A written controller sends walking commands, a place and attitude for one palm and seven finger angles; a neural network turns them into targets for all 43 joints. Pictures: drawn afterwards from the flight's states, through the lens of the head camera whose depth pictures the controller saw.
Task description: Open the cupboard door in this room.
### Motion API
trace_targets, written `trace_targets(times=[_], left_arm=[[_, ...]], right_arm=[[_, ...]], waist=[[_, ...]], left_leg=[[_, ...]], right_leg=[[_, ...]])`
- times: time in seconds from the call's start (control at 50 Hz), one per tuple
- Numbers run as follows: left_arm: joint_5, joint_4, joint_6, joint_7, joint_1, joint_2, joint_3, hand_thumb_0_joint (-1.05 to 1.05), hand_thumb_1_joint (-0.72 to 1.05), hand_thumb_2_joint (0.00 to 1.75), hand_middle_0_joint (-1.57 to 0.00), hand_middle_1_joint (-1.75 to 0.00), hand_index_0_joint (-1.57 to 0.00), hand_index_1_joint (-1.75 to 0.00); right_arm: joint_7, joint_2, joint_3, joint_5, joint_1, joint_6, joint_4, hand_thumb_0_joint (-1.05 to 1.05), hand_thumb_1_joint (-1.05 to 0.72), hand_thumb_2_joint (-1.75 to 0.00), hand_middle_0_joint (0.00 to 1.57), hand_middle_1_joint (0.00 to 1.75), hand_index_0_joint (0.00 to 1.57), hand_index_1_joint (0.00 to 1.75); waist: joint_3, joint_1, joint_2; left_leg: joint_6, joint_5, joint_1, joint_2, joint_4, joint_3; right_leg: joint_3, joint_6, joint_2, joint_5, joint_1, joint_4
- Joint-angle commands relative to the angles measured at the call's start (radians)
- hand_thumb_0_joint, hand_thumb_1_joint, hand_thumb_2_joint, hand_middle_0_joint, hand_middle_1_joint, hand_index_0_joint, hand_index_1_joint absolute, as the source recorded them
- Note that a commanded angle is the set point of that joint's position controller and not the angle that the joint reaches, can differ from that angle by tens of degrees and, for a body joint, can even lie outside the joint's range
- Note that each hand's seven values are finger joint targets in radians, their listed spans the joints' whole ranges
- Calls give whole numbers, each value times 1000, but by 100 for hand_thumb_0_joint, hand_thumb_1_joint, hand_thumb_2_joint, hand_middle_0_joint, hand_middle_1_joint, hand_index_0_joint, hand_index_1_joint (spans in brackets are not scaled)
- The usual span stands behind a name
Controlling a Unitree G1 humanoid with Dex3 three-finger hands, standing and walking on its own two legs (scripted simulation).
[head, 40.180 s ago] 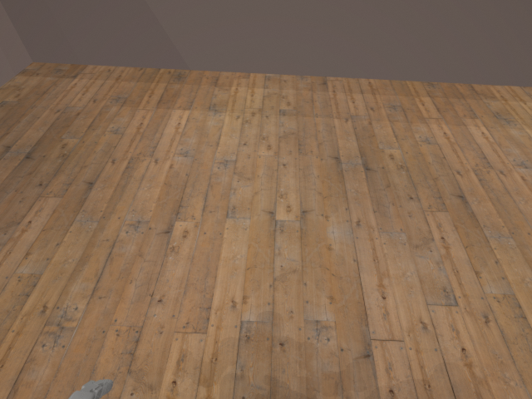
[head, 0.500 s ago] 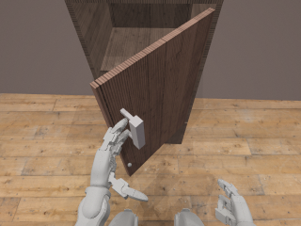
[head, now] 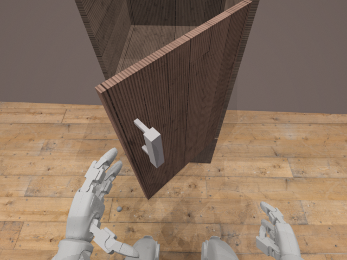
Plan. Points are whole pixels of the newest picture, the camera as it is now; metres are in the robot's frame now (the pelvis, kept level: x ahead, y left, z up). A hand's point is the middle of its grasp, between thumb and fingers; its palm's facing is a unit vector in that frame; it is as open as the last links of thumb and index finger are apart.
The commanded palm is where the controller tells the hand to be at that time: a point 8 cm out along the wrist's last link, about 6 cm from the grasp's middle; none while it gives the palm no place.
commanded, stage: draw the hand back to the body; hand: left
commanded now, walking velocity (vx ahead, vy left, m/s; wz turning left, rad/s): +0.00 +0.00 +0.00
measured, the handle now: (148, 143) +0.36 +0.08 +0.06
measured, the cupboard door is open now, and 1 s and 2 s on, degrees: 47 47 47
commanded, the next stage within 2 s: step back with the hand held close in 1.56 s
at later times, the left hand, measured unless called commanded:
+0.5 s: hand (66, 202) +0.20 +0.18 +0.14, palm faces -0.01 -1.00 -0.07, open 16.1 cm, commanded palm +0.17 +0.24 +0.15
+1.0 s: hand out of the picture +0.22 +0.27 +0.22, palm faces +0.36 -0.84 -0.41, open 11.2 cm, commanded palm +0.17 +0.31 +0.24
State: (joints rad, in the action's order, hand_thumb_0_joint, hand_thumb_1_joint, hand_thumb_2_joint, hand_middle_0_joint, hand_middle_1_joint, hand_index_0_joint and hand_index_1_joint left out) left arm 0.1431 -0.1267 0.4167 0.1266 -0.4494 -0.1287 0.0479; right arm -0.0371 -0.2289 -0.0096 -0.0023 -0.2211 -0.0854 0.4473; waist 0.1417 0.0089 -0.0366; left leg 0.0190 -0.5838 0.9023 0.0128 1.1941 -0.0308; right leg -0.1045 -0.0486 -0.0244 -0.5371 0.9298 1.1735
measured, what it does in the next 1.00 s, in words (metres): rises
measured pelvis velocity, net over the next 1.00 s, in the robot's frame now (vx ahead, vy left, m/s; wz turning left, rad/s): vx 0.03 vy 0.03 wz -0.01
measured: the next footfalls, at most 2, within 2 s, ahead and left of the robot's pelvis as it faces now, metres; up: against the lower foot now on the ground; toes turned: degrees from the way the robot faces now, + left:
none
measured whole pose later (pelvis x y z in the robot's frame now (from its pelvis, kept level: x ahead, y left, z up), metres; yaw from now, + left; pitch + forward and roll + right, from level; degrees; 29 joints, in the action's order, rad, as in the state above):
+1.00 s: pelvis +0.03 +0.03 +0.09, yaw -1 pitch -2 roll -1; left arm 0.03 -0.42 0.05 -0.13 -0.53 -0.32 -0.22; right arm -0.10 -0.22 0.06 0.00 -0.23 -0.14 0.59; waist 0.02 0.06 -0.07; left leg -0.03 -0.34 0.16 -0.02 0.53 0.01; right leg -0.07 0.01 -0.03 -0.28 0.19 0.51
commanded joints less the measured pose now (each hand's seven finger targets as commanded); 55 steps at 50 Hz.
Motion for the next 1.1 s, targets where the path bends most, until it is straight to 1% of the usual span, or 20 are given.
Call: trace_targets(times=[0.0,0.04,0.1,0.2,0.22,0.32,0.4,0.46,0.48,0.52,0.54,0.58,0.62,0.68,0.74,0.8,0.84,0.92,1.02,1.08], left_arm=[[17,-301,39,-7,34,-113,-85,0,-50,30,-15,-30,-15,-30],[25,-362,8,-21,-52,-132,-118,0,-50,30,-15,-30,-15,-30],[34,-380,-51,-39,-64,-128,-121,0,-50,30,-15,-30,-15,-30],[48,-308,-103,-20,-62,-100,-103,0,-50,30,-15,-30,-15,-30],[52,-314,-106,-9,-49,-105,-103,0,-50,30,-15,-30,-15,-30],[70,-388,-111,17,-19,-177,-171,0,-50,30,-15,-30,-15,-30],[99,-454,-107,15,-46,-206,-223,0,-43,33,-15,-30,-15,-30],[113,-462,-124,26,-76,-193,-227,0,-32,37,-16,-30,-16,-30],[-47,-503,-198,-98,-109,-359,-255,0,-29,39,-16,-30,-16,-30],[-70,-508,-269,-173,-155,-229,-184,0,-22,42,-16,-30,-16,-30],[-85,-481,-291,-190,-170,-207,-168,0,-18,43,-16,-30,-16,-30],[-103,-499,-311,-217,-130,-229,-176,0,-12,47,-16,-30,-16,-30],[-113,-489,-321,-238,-113,-255,-203,0,-5,50,-17,-30,-17,-30],[-121,-498,-321,-261,-64,-279,-236,0,6,54,-17,-30,-17,-30],[-124,-513,-319,-277,-39,-313,-282,0,17,58,-17,-30,-17,-30],[-123,-521,-316,-284,-26,-336,-323,0,27,63,-18,-30,-18,-30],[-123,-532,-311,-283,-22,-323,-326,0,34,66,-18,-30,-18,-30],[-115,-481,-311,-276,-33,-324,-363,0,48,72,-19,-30,-19,-30],[-106,-465,-297,-272,23,-358,-437,0,65,80,-19,-30,-19,-30],[-106,-498,-283,-273,58,-388,-482,0,76,84,-19,-30,-19,-30]], right_arm=[[-13,-98,-38,7,20,-59,-179,0,-90,-90,20,30,20,30],[-15,-87,-37,16,15,-51,-200,0,-90,-90,20,30,20,30],[-21,-83,-28,27,20,-39,-211,0,-90,-90,20,30,20,30],[-31,-100,-14,33,24,-45,-203,0,-90,-90,20,30,20,30],[-32,-104,-12,33,25,-50,-204,0,-90,-90,20,30,20,30],[-39,-109,-3,36,20,-75,-206,0,-90,-90,20,30,20,30],[-41,-101,2,41,13,-98,-195,0,-90,-90,20,30,20,30],[-38,-97,4,47,11,-110,-181,0,-90,-90,20,30,20,30],[-63,-102,0,33,15,-88,-172,0,-90,-90,20,30,20,30],[-70,-82,13,25,16,-83,-173,0,-90,-90,20,30,20,30],[-68,-79,15,27,16,-75,-159,0,-90,-90,20,30,20,30],[-69,-88,18,25,24,-68,-148,0,-90,-90,20,30,20,30],[-75,-92,21,22,39,-67,-135,0,-90,-90,20,30,20,30],[-84,-91,28,17,56,-76,-122,0,-90,-90,20,30,20,30],[-88,-89,36,13,71,-90,-94,0,-90,-90,20,30,20,30],[-86,-91,38,10,85,-102,-69,0,-90,-90,20,30,20,30],[-81,-87,38,7,86,-111,-52,0,-90,-90,20,30,20,30],[-69,-91,31,3,109,-113,-22,0,-90,-90,20,30,20,30],[-66,-95,24,1,132,-99,-1,0,-90,-90,20,30,20,30],[-65,-92,19,-2,138,-98,6,0,-90,-90,20,30,20,30]], waist=[[298,-3,47],[334,27,15],[265,11,50],[80,-27,129],[69,-28,107],[94,-9,20],[135,12,-33],[110,11,-30],[143,52,-46],[56,19,-18],[15,17,-28],[-4,13,-22],[-20,15,30],[-30,20,45],[-31,32,-21],[-31,42,-17],[-38,41,-64],[-85,48,7],[-121,56,-12],[-85,62,-41]], left_leg=[[-34,288,-74,-43,-138,10],[-33,334,-136,-46,-185,18],[-36,319,-159,-45,-234,12],[-37,216,-152,-38,-281,0],[-36,206,-162,-38,-288,1],[-34,208,-236,-37,-335,1],[-30,293,-312,-32,-376,-5],[-25,364,-351,-26,-402,-11],[-36,405,-386,-14,-456,3],[-35,423,-402,-16,-485,0],[-34,438,-415,-9,-498,-2],[-34,442,-463,-3,-530,-7],[-38,438,-495,0,-562,-4],[-39,403,-543,-2,-619,-4],[-34,440,-592,-3,-665,-3],[-29,512,-639,0,-701,-6],[-20,562,-679,4,-726,-5],[-18,620,-708,12,-768,-1],[-21,562,-726,9,-819,11],[-21,594,-760,6,-827,18]], right_leg=[[135,28,7,295,-326,-214],[120,26,11,361,-394,-223],[98,31,19,335,-409,-270],[96,40,21,170,-356,-364],[99,41,19,150,-349,-373],[91,31,22,128,-390,-395],[57,23,34,248,-453,-385],[31,25,41,338,-474,-386],[81,16,6,351,-527,-438],[59,26,3,366,-523,-471],[49,27,4,359,-525,-483],[42,28,7,352,-544,-515],[41,31,9,356,-579,-550],[38,32,7,327,-627,-592],[39,27,5,352,-685,-626],[36,25,5,399,-744,-661],[36,27,6,418,-761,-679],[32,30,13,467,-804,-723],[38,26,15,450,-841,-770],[45,25,15,482,-873,-781]])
